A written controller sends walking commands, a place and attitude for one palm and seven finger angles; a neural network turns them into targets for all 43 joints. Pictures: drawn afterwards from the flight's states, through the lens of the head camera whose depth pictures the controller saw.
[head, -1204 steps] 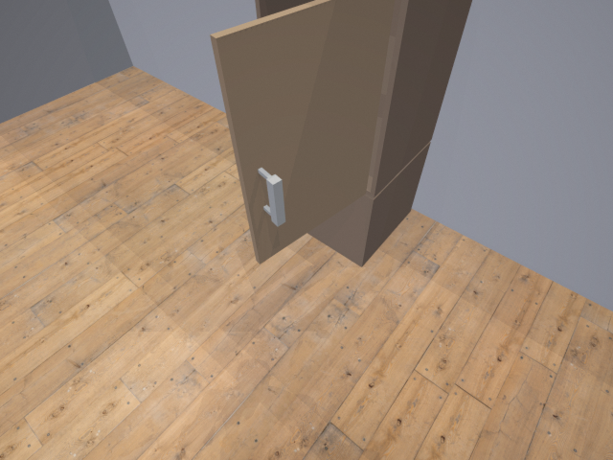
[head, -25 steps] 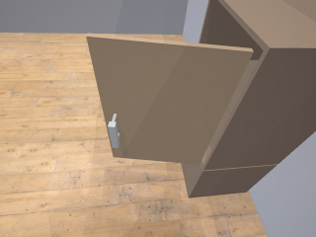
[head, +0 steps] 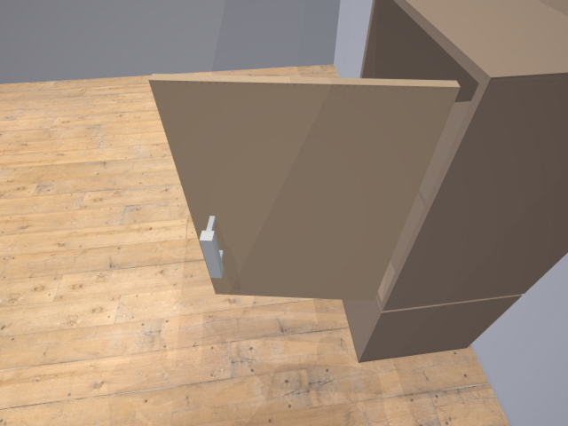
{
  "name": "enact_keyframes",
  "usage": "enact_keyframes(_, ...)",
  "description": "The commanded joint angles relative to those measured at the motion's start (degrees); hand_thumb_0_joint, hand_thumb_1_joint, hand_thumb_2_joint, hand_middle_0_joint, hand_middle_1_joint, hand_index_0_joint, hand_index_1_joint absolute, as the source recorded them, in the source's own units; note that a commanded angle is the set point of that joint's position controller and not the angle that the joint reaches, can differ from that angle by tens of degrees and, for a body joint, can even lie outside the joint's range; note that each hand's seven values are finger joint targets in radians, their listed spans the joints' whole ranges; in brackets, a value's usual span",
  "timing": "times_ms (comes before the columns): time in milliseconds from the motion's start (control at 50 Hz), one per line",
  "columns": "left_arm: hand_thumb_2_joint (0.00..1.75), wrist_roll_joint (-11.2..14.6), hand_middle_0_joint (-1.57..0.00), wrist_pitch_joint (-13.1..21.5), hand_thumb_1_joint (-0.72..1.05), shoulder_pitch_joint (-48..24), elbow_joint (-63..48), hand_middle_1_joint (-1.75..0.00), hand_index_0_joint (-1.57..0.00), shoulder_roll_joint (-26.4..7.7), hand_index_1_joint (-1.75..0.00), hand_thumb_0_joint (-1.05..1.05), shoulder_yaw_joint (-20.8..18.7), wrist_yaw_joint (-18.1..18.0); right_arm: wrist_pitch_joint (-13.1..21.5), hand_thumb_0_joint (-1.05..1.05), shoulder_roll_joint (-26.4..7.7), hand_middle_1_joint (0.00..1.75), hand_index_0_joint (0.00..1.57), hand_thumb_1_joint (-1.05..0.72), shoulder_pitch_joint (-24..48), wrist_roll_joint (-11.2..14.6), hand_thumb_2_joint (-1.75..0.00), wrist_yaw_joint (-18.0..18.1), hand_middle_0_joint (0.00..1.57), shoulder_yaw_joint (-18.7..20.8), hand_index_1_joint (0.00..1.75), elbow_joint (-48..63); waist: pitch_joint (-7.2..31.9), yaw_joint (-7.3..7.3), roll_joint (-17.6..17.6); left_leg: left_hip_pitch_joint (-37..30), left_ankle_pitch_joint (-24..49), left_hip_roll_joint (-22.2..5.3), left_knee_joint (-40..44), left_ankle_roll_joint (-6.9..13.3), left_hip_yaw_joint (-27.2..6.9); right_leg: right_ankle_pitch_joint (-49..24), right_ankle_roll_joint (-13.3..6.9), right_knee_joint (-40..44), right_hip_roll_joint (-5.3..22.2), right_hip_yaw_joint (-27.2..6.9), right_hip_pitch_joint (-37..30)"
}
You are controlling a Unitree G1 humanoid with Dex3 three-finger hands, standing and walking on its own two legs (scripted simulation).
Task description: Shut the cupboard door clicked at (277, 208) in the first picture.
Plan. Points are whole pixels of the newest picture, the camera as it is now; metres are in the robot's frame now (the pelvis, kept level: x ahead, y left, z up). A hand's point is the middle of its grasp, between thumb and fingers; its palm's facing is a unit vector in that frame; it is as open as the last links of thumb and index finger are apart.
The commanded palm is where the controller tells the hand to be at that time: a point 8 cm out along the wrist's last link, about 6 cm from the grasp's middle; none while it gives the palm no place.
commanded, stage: look again from close up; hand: left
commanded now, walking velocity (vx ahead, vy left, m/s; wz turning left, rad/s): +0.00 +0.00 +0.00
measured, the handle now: (214, 247) +0.46 +0.17 -0.09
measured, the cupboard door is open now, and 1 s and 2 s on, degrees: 80 80 80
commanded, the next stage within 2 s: raise the hand and make a fist in 0.16 s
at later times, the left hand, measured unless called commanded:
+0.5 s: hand (174, 357) +0.21 +0.16 +0.01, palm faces +0.17 -0.98 -0.03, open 7.0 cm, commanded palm +0.11 +0.21 -0.07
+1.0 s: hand (198, 391) +0.19 +0.14 -0.08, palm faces -0.11 -0.99 +0.01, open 4.6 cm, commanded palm +0.14 +0.21 -0.07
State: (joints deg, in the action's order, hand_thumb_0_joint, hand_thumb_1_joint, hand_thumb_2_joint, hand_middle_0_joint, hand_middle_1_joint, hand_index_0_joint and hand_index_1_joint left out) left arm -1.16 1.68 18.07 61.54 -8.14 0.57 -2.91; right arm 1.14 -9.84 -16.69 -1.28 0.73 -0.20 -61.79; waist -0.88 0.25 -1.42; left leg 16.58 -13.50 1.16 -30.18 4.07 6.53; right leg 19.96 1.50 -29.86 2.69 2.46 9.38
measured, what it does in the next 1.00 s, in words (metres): lowers itself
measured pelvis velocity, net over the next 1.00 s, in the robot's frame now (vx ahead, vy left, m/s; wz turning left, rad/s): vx -0.02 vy -0.03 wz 0.04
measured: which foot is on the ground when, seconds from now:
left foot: down 0.00-1.00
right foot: down 0.00-1.00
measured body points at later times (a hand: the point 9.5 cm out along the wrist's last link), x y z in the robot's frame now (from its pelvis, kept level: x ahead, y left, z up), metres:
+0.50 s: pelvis -0.02 -0.01 -0.03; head -0.01 -0.02 +0.42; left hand +0.19 +0.22 +0.01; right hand +0.13 -0.26 -0.12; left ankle +0.03 +0.07 -0.73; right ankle +0.01 -0.11 -0.73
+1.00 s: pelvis -0.02 -0.03 -0.12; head +0.07 -0.03 +0.33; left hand +0.19 +0.20 -0.08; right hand +0.20 -0.22 -0.20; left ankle +0.03 +0.07 -0.73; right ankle +0.01 -0.11 -0.73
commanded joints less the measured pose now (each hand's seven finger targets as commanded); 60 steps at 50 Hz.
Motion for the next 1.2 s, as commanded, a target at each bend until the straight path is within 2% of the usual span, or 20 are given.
enact_keyframes(0,0.9,0.1,-0.2,0.3,0.9,4.0,-1.5,-0.3,-0.2,-6.0,-0.3,0.0,-0.7,0.0,1.0,0.0,-4.8,0.3,0.2,-0.9,-1.8,0.5,-0.9,0.2,0.2,0.7,0.3,2.5,-3.3,-0.23,3.1,-3.2,6.8,-7.0,8.0,-0.7,-8.8,-7.8,-3.6,6.1,3.0,-3.9,4.6)
enact_keyframes(220,0.9,0.1,-0.2,-0.1,0.9,2.6,-2.0,-0.3,-0.2,-8.1,-0.3,0.0,-1.0,0.3,1.2,0.0,-6.6,0.3,0.2,-0.9,1.0,0.6,-0.9,0.5,0.2,0.9,0.3,2.1,-0.4,-0.47,0.2,-6.6,11.6,-7.4,7.7,-1.0,-7.7,-12.3,-3.1,7.3,3.6,-4.4,2.3)
enact_keyframes(240,0.9,-0.6,-0.2,0.2,0.9,4.1,-1.3,-0.3,-0.2,-7.2,-0.3,0.0,-0.7,-1.7,0.9,0.0,-7.8,0.3,0.2,-0.9,2.7,1.0,-0.9,0.5,0.2,1.1,0.3,5.4,-2.8,-0.53,0.8,-5.9,23.9,-9.5,-1.4,-2.2,-8.2,-19.5,-2.6,7.4,4.2,-6.3,6.1)
enact_keyframes(260,0.9,6.3,-0.2,15.4,0.9,-46.0,-97.9,-0.3,-0.2,-40.8,-0.3,0.0,-25.6,-3.1,11.9,0.0,-19.6,0.3,0.2,-0.9,-2.9,2.6,-0.9,4.0,0.2,4.1,0.3,21.2,17.7,9.08,-5.3,-27.0,28.5,-7.1,-2.6,-3.5,-13.4,-22.9,-2.4,-7.6,-1.7,3.1,11.3)
enact_keyframes(280,0.9,8.1,-0.22,10.6,0.9,-1.5,-76.8,-0.32,-0.22,-9.7,-0.32,0.0,-1.0,-2.7,17.3,0.0,-11.5,0.3,0.2,-0.9,2.0,6.2,-0.9,5.5,0.2,-0.9,0.3,20.6,25.7,1.5,-23.8,-33.4,31.0,-8.6,-0.7,-5.9,-16.1,-2.9,-2.2,-19.2,-3.1,3.4,16.4)
enact_keyframes(300,0.9,10.3,-0.24,8.0,0.9,0.2,-76.4,-0.34,-0.24,-9.9,-0.34,0.0,-3.4,-4.7,18.9,0.0,-11.7,0.3,0.2,-0.9,2.1,4.7,-0.9,5.2,0.2,0.2,0.3,18.5,25.7,-0.29,-17.6,-27.6,34.2,-8.0,4.0,-8.9,-16.1,0.7,-2.8,-20.0,-3.3,1.8,13.7)
enact_keyframes(320,0.9,9.4,-0.25,1.4,0.9,13.0,-59.6,-0.36,-0.25,4.9,-0.36,0.0,4.7,-3.4,18.8,0.0,-8.1,0.3,0.2,-0.9,2.4,3.8,-0.9,2.6,0.2,0.7,0.3,17.3,14.4,1.53,-10.8,-16.3,25.2,-7.9,9.3,-7.2,-14.8,2.9,-2.2,-16.8,-2.7,1.4,19.6)
enact_keyframes(340,0.9,10.1,-0.27,3.3,0.9,-1.4,-71.0,-0.38,-0.27,0.9,-0.38,0.0,3.9,-3.2,19.0,0.0,-11.6,0.3,0.2,-0.9,2.0,3.5,-0.9,0.8,0.2,2.9,0.3,21.8,7.7,2.91,-7.7,-7.1,10.9,-7.0,6.4,-6.4,-14.1,1.6,-2.7,-13.4,-2.0,1.5,19.5)
enact_keyframes(400,0.9,10.5,-0.33,11.4,0.9,10.9,-50.5,-0.44,-0.33,-3.1,-0.44,0.0,-4.9,1.5,19.4,0.0,-11.5,0.3,0.2,-0.9,5.1,3.2,-0.9,-0.1,0.2,3.6,0.3,26.3,-5.2,1.44,6.6,13.3,-11.3,-1.2,-4.3,-5.3,-11.3,6.5,-3.6,-3.9,-2.0,2.6,25.7)
enact_keyframes(480,0.9,15.8,-0.4,29.9,0.9,17.0,-46.7,-0.52,-0.4,-4.6,-0.52,0.0,-9.4,17.0,17.7,0.0,-11.9,0.3,0.2,-0.9,9.3,1.6,-0.9,-0.9,0.2,5.0,0.3,31.8,3.8,-2.14,25.7,31.1,-10.8,0.5,-22.0,-5.3,-7.2,12.7,-3.0,-13.7,-0.3,-4.9,32.1)
enact_keyframes(560,0.9,17.2,-0.47,34.5,0.9,12.9,-48.8,-0.6,-0.47,-10.4,-0.6,0.0,-13.8,25.3,16.4,0.0,-11.6,0.3,0.2,-0.9,11.5,3.2,-0.9,-1.7,0.2,5.6,0.3,38.8,9.6,-4.38,6.8,39.5,-15.5,1.8,-30.1,-4.5,-4.9,20.5,-3.7,-19.4,0.5,-12.0,33.3)
enact_keyframes(620,0.9,19.4,-0.53,35.5,0.9,3.8,-66.7,-0.66,-0.53,-14.4,-0.66,0.0,-16.2,23.0,16.8,0.0,-11.7,0.3,0.2,-0.9,12.3,2.7,-0.9,-1.1,0.2,5.3,0.3,42.7,18.9,-4.87,-6.6,36.4,-17.3,0.9,-31.3,-3.4,-7.1,25.5,-4.7,-23.9,-1.3,-11.1,38.4)
enact_keyframes(680,0.9,20.3,-0.58,40.0,0.9,-0.5,-84.8,-0.72,-0.58,-14.6,-0.72,0.0,-14.4,19.1,18.2,0.0,-10.4,0.3,0.2,-0.9,10.1,2.3,-0.9,-0.1,0.2,4.5,0.3,42.0,26.1,-2.1,-11.3,31.1,-12.9,-0.2,-34.3,-2.3,-8.6,17.2,-4.7,-26.5,-2.8,-10.1,40.3)
enact_keyframes(760,0.9,18.8,-0.66,40.7,0.9,-0.9,-84.0,-0.8,-0.66,-10.3,-0.8,0.0,-6.6,20.1,19.2,0.0,-11.3,0.3,0.2,-0.9,7.9,2.1,-0.9,1.4,0.2,4.0,0.3,37.6,22.0,3.16,-5.9,34.5,-10.0,-1.4,-38.9,-1.4,-10.4,10.8,-3.9,-29.0,-4.1,-7.9,45.4)
enact_keyframes(800,0.9,18.4,-0.69,36.6,0.9,1.4,-77.8,-0.84,-0.69,-9.4,-0.84,0.0,-5.1,22.6,18.6,0.0,-11.6,0.3,0.2,-0.9,7.3,2.5,-0.9,2.0,0.2,3.7,0.3,37.1,19.7,3.79,-4.2,37.1,-9.4,-1.3,-39.9,-1.1,-10.8,9.3,-3.3,-28.8,-4.3,-7.5,45.4)
enact_keyframes(880,0.9,18.0,-0.77,21.8,0.9,10.3,-67.9,-0.92,-0.77,-11.0,-0.92,0.0,-8.6,25.7,15.3,0.0,-11.3,0.3,0.2,-0.9,7.8,4.5,-0.9,2.6,0.2,4.4,0.3,40.1,22.0,0.17,6.7,41.0,-8.8,-1.0,-37.5,-1.3,-9.8,9.1,-1.6,-25.7,-2.9,-8.5,37.0)
enact_keyframes(940,0.9,19.9,-0.82,16.2,0.9,12.8,-73.5,-0.98,-0.82,-13.9,-0.98,0.0,-16.1,23.8,13.2,0.0,-9.6,0.3,0.2,-0.9,9.4,4.5,-0.9,2.6,0.2,4.4,0.3,42.6,29.6,-4.4,4.5,38.2,-2.5,-0.5,-35.7,-2.0,-9.6,-2.6,-1.3,-28.3,-2.2,-7.7,28.8)
enact_keyframes(1020,0.9,21.0,-0.9,21.8,0.9,11.8,-79.8,-1.06,-0.9,-11.6,-1.06,0.0,-17.9,17.5,13.2,0.0,-7.3,0.3,0.2,-0.9,8.7,3.2,-0.9,2.1,0.2,4.1,0.3,41.5,29.8,-5.15,2.0,34.9,3.5,-1.0,-34.8,-2.9,-10.2,-13.5,-2.2,-32.8,-3.3,-4.0,29.8)
enact_keyframes(1100,0.9,18.6,-0.97,30.2,0.9,8.6,-77.6,-1.14,-0.97,-7.7,-1.14,0.0,-10.1,17.4,13.9,0.0,-8.7,0.3,0.2,-0.9,7.2,2.3,-0.9,1.4,0.2,4.0,0.3,39.2,23.3,-0.6,0.7,35.2,0.6,-1.5,-36.2,-2.8,-10.8,-6.0,-3.2,-34.8,-4.5,-1.9,40.9)
enact_keyframes(1180,0.9,17.8,-1.04,30.7,0.9,7.8,-72.0,-1.22,-1.04,-7.6,-1.22,0.0,-6.0,21.8,14.4,0.0,-11.1,0.3,0.2,-0.9,6.7,2.9,-0.9,1.7,0.2,4.1,0.3,40.0,20.1,1.37,1.3,38.2,-9.6,-1.6,-35.7,-2.5,-11.9,8.1,-3.7,-32.5,-4.4,-2.1,46.7)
